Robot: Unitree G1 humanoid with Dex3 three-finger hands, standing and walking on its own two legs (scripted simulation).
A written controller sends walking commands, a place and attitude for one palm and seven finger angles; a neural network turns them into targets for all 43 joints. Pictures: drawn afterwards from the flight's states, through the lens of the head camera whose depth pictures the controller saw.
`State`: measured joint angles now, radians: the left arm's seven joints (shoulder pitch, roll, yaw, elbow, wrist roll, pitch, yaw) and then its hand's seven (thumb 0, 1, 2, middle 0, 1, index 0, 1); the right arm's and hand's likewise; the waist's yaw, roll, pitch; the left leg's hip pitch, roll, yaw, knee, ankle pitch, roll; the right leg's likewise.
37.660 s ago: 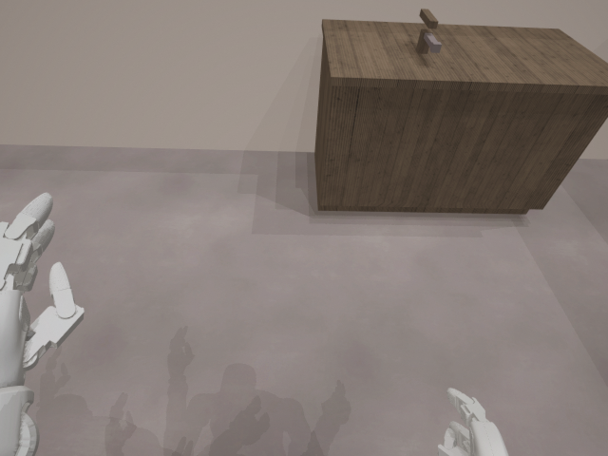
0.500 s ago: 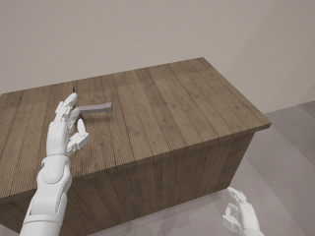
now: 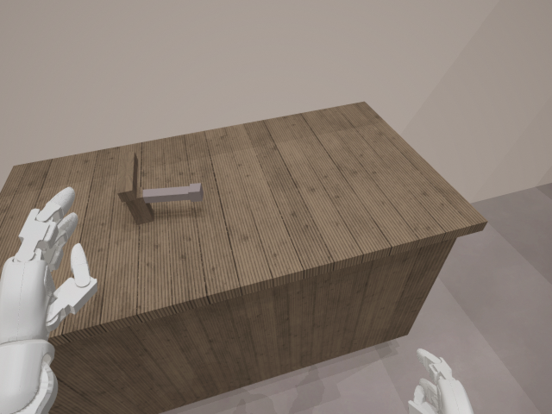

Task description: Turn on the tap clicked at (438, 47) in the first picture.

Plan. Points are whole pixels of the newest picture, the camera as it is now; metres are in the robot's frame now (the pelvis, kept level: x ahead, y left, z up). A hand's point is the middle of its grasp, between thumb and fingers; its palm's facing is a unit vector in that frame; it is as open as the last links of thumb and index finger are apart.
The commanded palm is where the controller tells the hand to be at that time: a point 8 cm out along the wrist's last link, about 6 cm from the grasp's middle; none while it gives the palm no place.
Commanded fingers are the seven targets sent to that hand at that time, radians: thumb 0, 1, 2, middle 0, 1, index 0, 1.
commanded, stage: draw the hand back beside the body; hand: left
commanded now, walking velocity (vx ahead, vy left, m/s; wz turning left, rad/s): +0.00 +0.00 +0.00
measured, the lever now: (196, 192) +0.53 +0.25 +0.01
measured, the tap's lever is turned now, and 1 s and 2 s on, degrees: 78 78 78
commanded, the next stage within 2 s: step back with the hand held close in 0.26 s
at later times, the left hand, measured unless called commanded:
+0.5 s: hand (80, 280) +0.20 +0.25 +0.17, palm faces +0.43 -0.82 -0.38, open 7.4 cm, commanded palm +0.15 +0.28 +0.17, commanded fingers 0.00 0.90 0.90 -0.20 -0.30 -0.20 -0.30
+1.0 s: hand (55, 319) +0.17 +0.26 +0.15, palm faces +0.40 -0.81 -0.43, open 7.4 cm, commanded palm +0.11 +0.30 +0.17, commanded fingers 0.00 0.90 0.90 -0.20 -0.30 -0.20 -0.30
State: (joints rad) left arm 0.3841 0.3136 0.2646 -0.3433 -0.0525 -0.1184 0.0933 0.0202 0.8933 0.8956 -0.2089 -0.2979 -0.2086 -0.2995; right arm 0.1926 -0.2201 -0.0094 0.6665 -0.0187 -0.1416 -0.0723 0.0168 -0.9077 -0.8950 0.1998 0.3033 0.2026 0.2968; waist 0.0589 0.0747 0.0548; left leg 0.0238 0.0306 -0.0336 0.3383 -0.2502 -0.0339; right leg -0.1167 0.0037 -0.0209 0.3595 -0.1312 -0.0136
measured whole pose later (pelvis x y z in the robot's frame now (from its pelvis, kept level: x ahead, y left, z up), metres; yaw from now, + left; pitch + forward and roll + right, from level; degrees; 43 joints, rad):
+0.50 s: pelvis -0.01 +0.00 +0.00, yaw +0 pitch -4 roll -1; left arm 0.37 0.32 0.32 -0.35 -0.04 -0.15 0.11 0.02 0.89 0.90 -0.21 -0.30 -0.21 -0.30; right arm 0.18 -0.21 0.02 0.63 -0.01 -0.12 -0.07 0.02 -0.91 -0.89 0.20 0.30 0.20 0.30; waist 0.04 0.07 0.04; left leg -0.07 0.04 -0.04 0.40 -0.26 -0.03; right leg -0.17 0.01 -0.02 0.34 -0.10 -0.01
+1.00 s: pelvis -0.06 +0.02 -0.01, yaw +0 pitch +0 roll +1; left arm 0.45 0.34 0.33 -0.44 -0.02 -0.16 0.15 0.02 0.89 0.90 -0.21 -0.30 -0.21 -0.30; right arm 0.17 -0.22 0.00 0.55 0.00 -0.04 -0.09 0.02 -0.91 -0.89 0.20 0.30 0.20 0.30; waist 0.01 0.02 0.04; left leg -0.28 -0.01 -0.01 0.52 -0.24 0.00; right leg -0.37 -0.04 0.01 0.43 -0.06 0.03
